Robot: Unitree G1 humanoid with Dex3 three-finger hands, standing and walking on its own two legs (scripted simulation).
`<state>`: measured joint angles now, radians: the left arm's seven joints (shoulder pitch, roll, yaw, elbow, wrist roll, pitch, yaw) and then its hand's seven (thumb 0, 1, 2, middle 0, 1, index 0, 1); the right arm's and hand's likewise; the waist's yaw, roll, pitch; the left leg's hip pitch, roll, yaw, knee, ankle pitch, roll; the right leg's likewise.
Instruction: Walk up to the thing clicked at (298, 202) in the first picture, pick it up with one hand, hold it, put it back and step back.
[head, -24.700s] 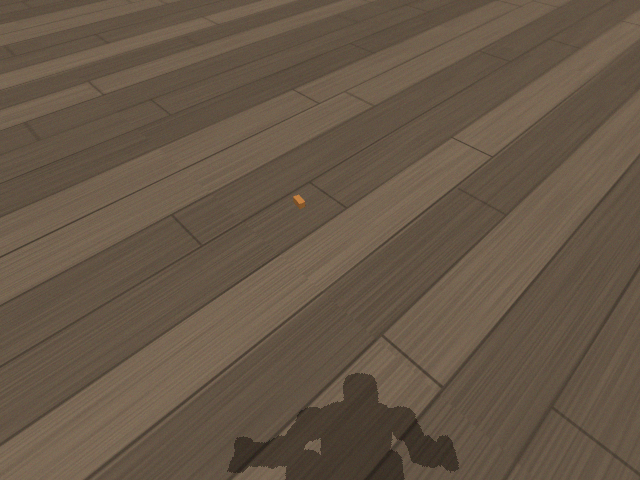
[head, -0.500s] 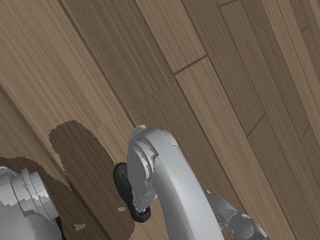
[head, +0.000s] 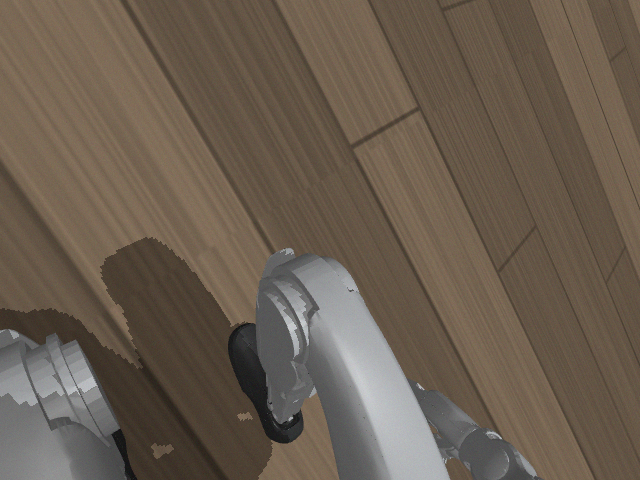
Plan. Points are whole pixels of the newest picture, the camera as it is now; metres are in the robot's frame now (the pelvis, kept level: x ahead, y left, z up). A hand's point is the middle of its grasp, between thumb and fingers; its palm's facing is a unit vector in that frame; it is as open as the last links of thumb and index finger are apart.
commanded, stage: settle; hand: left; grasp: from above
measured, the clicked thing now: out of the picture +0.45 +0.40 -0.29
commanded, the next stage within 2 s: go down in 0.86 s
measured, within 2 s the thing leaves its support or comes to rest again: leaves its support in 0.34 s, rests again in 0.82 s
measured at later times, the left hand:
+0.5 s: hand out of the picture +0.44 +0.40 -0.21, palm faces -0.42 -0.12 -0.90, open 6.0 cm
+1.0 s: hand out of the picture +0.43 +0.41 -0.13, palm faces -0.45 -0.10 -0.89, open 4.6 cm
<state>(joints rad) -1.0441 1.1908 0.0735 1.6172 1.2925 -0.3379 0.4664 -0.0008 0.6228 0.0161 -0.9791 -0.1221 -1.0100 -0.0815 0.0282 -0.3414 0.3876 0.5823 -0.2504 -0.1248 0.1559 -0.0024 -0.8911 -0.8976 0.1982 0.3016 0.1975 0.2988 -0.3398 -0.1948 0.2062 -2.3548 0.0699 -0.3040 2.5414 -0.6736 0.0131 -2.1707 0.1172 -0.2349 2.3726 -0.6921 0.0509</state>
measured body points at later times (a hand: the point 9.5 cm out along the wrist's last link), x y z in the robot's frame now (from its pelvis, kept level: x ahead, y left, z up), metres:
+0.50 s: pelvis +0.00 +0.00 +0.00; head +0.26 +0.15 +0.33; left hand +0.46 +0.41 -0.16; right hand +0.11 -0.25 -0.06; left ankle +0.07 +0.13 -0.27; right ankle +0.11 -0.11 -0.27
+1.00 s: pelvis +0.00 +0.00 +0.02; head +0.23 +0.14 +0.38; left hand +0.45 +0.41 -0.08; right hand +0.11 -0.25 -0.06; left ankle +0.07 +0.13 -0.27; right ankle +0.11 -0.11 -0.27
